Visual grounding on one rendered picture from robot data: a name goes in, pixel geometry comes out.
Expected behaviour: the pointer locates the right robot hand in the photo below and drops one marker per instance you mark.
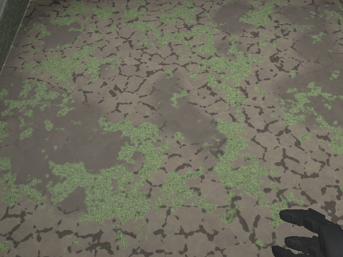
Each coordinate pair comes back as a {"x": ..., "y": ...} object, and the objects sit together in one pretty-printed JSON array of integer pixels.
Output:
[{"x": 329, "y": 242}]

